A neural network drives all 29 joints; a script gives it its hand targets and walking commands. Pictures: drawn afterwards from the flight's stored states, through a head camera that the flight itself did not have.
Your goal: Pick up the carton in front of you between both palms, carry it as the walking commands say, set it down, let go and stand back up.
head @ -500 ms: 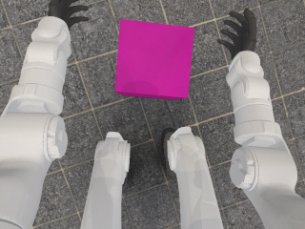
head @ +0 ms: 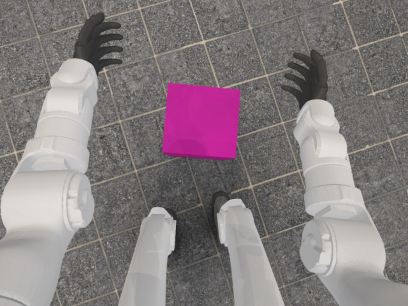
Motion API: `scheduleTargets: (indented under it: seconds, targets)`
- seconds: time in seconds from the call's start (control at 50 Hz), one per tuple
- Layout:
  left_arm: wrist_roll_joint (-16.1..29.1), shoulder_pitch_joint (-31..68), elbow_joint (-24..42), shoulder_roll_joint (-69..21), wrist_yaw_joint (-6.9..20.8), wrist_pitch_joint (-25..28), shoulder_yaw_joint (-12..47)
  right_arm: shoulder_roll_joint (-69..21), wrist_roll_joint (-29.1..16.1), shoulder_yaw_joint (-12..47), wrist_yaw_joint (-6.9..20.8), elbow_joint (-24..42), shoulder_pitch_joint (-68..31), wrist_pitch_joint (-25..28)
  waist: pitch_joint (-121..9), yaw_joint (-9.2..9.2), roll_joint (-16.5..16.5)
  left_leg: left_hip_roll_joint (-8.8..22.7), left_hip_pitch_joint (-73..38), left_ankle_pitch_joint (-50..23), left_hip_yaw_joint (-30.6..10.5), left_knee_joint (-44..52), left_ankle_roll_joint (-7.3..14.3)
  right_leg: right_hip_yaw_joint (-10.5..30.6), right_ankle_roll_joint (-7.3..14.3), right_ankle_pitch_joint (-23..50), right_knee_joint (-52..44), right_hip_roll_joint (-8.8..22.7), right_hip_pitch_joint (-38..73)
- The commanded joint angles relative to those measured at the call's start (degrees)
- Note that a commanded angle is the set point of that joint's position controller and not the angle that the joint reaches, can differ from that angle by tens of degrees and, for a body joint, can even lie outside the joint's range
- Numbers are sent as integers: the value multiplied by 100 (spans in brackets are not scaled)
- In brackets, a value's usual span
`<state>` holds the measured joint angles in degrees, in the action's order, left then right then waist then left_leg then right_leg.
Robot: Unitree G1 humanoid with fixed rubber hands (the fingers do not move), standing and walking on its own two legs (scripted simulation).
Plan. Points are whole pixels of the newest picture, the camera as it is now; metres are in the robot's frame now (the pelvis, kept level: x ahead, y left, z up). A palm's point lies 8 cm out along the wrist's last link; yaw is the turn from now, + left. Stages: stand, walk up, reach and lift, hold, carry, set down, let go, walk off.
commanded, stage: let go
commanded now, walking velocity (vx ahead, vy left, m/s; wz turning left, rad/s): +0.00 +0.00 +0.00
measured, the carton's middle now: (200, 127) +0.48 -0.03 -0.49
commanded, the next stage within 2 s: stand in 1.32 s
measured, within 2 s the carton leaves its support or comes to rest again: neither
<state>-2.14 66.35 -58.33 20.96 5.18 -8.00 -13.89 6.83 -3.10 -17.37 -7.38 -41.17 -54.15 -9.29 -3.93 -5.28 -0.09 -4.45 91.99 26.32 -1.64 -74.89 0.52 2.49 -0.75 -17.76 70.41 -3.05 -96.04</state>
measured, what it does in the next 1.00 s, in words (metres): rises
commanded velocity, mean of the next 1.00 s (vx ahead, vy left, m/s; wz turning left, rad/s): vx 0.00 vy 0.00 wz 0.00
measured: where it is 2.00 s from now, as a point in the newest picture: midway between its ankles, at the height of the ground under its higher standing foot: (195, 237)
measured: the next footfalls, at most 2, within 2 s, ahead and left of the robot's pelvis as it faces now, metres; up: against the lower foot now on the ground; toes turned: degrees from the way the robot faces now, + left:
none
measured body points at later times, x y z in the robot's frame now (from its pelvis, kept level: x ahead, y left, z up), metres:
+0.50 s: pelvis +0.06 +0.00 +0.11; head +0.25 +0.00 +0.52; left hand +0.39 +0.23 +0.00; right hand +0.36 -0.23 +0.01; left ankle +0.05 +0.11 -0.58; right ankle +0.10 -0.11 -0.58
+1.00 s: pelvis +0.09 +0.00 +0.16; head +0.12 -0.01 +0.61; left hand +0.26 +0.24 +0.08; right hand +0.26 -0.23 +0.08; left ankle +0.05 +0.11 -0.58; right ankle +0.10 -0.11 -0.58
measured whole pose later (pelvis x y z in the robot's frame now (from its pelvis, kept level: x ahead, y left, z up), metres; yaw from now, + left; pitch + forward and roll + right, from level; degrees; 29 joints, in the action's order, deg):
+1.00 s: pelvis +0.09 +0.00 +0.16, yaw -1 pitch -1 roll -1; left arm -0.7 -12.9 -25.6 11.6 4.6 -4.3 -3.5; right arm 13.1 0.0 -2.4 3.8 -23.7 13.3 -5.0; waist 4.9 0.3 -2.0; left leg -2.4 6.7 17.6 -3.9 -25.4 1.5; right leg 3.2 0.4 -12.0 24.7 -2.6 -11.6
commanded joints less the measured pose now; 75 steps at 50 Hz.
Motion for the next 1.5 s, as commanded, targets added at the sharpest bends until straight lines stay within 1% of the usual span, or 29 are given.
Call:
scheduleTargets:
  seconds: [0.0, 0.02, 0.14, 0.16, 0.22, 0.26, 0.28, 0.32, 0.38, 0.4, 0.42, 0.48, 0.5, 0.52, 0.54, 0.56, 0.58, 0.62, 0.64, 0.84, 0.96, 0.98, 1.06, 1.18, 1.22, 1.24, 1.28, 1.34, 1.48]
  targets:
    - [-79, 1072, 775, 712, 63, 251, -121, 522, 293, -291, -24, 903, -945, 204, -5617, -137, -266, 4, -2439, -1636, 157, 1143, -43, -287, -290, 1919, -723, -44, 4500]
    - [-216, 1034, 595, 964, 36, 198, -140, 497, 146, 24, 83, 851, -988, 201, -5795, 397, -322, 71, -2691, -2186, -15, 1294, -40, -223, -253, 2146, -599, 20, 4461]
    - [-300, -552, 1221, 148, -277, 221, -164, 458, 874, -12, 457, 736, 868, 316, -5774, -132, -284, 18, -3715, -3052, 13, 1952, -174, -224, -37, 2795, -1467, -15, 5318]
    - [-243, -961, 1588, -123, -322, 283, -39, 574, 631, 198, 588, 1032, 834, 364, -5291, 330, -469, 94, -3864, -3331, -20, 2250, -225, -285, -17, 2916, -1463, 23, 5394]
    - [-382, -1786, 1963, -48, -490, 364, -136, 728, 688, 378, 805, 1398, 1588, 447, -5025, 134, -421, 183, -4279, -3167, -167, 2586, -270, -304, 10, 2539, -1792, 9, 5590]
    - [-371, -2349, 2037, -303, -458, 427, -162, 678, 531, 605, 880, 1221, 2066, 472, -4750, 537, -281, 5, -4197, -2701, 135, 2686, -243, -51, -23, 2477, -2119, 115, 6241]
    - [-77, -2134, 2675, -224, -502, 508, 46, 932, 679, 453, 877, 1148, 2096, 583, -4349, 17, 204, 183, -3583, -2805, -73, 3037, -248, -81, 77, 3208, -2081, 171, 6586]
    - [-325, -2561, 2568, -83, -391, 566, -37, 879, 484, 649, 889, 1062, 2831, 592, -4205, 257, -553, 106, -4575, -2391, -3, 2972, -192, -17, 27, 2400, -2316, 213, 6332]
    - [110, -3321, 2562, -444, -393, 637, 270, 720, 583, 821, 989, 1420, 3257, 720, -3771, -57, 29, 132, -4479, -1900, -43, 3390, -207, -65, 89, 2234, -2608, 244, 7266]
    - [-73, -3708, 2681, 121, -338, 680, 74, 720, 418, 915, 1036, 1357, 3633, 678, -3731, 451, -529, 116, -4650, -1751, 38, 3422, -188, 52, 51, 1963, -2611, 272, 7333]
    - [49, -3988, 2580, -283, -365, 690, 208, 713, 498, 863, 1049, 1614, 3601, 737, -3396, 502, -42, 206, -4586, -2074, 3, 3522, -169, -12, 51, 2096, -2681, 240, 7287]
    - [117, -4740, 2212, -399, -356, 809, 379, 727, 489, 929, 1025, 1327, 4590, 836, -2981, 197, 46, 253, -4861, -2441, -124, 3722, -143, 130, -6, 2854, -2771, 222, 7699]
    - [36, -5184, 2575, -387, -332, 931, 254, 812, 314, 1109, 1033, 1856, 4421, 928, -2984, 573, -50, 156, -4837, -2416, 81, 3779, -189, 65, -45, 2792, -2942, 236, 8151]
    - [112, -4899, 2701, -512, -315, 943, 473, 746, 458, 1018, 1022, 1746, 4943, 927, -2782, 28, 70, 178, -4910, -2223, -89, 3897, -151, 216, 26, 2875, -3019, 263, 8121]
    - [8, -5575, 2557, -397, -304, 928, 447, 753, 153, 1183, 1026, 1706, 5067, 948, -2597, 572, -273, 172, -5244, -2330, -4, 3988, -168, 99, -16, 2882, -3084, 259, 8339]
    - [59, -5518, 2603, -226, -305, 883, 379, 988, 365, 952, 1019, 1573, 5293, 918, -2377, 57, 24, 343, -5638, -2505, -219, 4056, -119, 13, 24, 2666, -3058, 175, 8076]
    - [123, -5523, 2812, -376, -312, 928, 418, 848, 344, 1316, 1065, 1707, 5394, 984, -2135, 370, 45, 233, -5606, -2520, -142, 4286, -120, 22, 33, 2654, -3457, 237, 8101]
    - [40, -5945, 3083, -405, -305, 987, 655, 891, 328, 1208, 1022, 2328, 5618, 1016, -2092, 93, 42, 323, -6178, -2352, -184, 4452, -94, -66, 63, 2569, -3411, 117, 8645]
    - [75, -6304, 3071, -368, -315, 968, 447, 906, 184, 1316, 1055, 1959, 5583, 966, -1887, 632, -376, 300, -6119, -2077, -74, 4436, -159, 43, 85, 2098, -3544, 250, 8834]
    - [46, -7868, 3591, -418, -241, 680, 719, 1077, 340, 1226, 1142, 2249, 6647, 705, 299, 538, -134, 391, -6955, -2334, 69, 5587, -199, -192, -69, 2296, -4555, 51, 9578]
    - [85, -7553, 3925, -320, 2, 406, 735, 1214, 384, 1186, 1101, 2450, 6254, 467, 446, 625, -208, 447, -7354, -1158, -52, 5768, -16, -206, -46, 1396, -4525, 88, 10063]
    - [190, -7651, 3848, -458, -13, 345, 950, 988, 332, 1305, 1101, 2508, 6355, 441, 448, 600, 542, 331, -7273, -1453, 81, 5589, -51, -64, -4, 1611, -4676, 117, 10098]
    - [145, -7671, 3761, -205, -67, 204, 842, 1123, 367, 1367, 1147, 2111, 6692, 309, 546, 572, -401, 364, -7394, -1398, 54, 5627, -77, -200, -41, 1533, -4557, 129, 10108]
    - [132, -7404, 4019, -441, -99, 195, 1015, 1020, 443, 1261, 1093, 2525, 6404, 283, 769, 358, 34, 521, -7468, -979, -160, 5761, -2, -263, -93, 1477, -4394, 55, 10209]
    - [216, -8066, 3466, -409, -296, 411, 953, 1250, 500, 1354, 867, 2298, 6422, -100, 692, 795, -208, 481, -7202, -1485, -61, 5474, -24, -126, 13, 1302, -4269, -19, 10121]
    - [225, -7839, 3575, -230, -338, 453, 943, 989, 508, 1271, 860, 2610, 6392, -104, 528, 454, 286, 397, -7502, -1897, 58, 5280, 0, -124, -67, 1691, -4346, -35, 9829]
    - [227, -7661, 3656, -402, -404, 512, 889, 1072, 366, 1441, 821, 2297, 6477, -118, 359, 714, -602, 462, -7430, -2072, -66, 5275, -119, -72, 72, 1514, -4238, 56, 9733]
    - [-87, -7822, 2674, 556, -508, 570, 764, 1588, 439, 1302, 580, 1723, 6408, 263, 404, 553, -60, 533, -7610, -1532, -176, 4945, -217, 164, -10, 1450, -4403, 468, 8700]
    - [-55, -7382, 2403, 82, -563, 735, 938, 1712, 567, 1295, 553, 970, 6492, 861, 25, 510, -325, 709, -7988, -1840, -469, 4923, -45, 514, 237, 1613, -4300, 592, 8582]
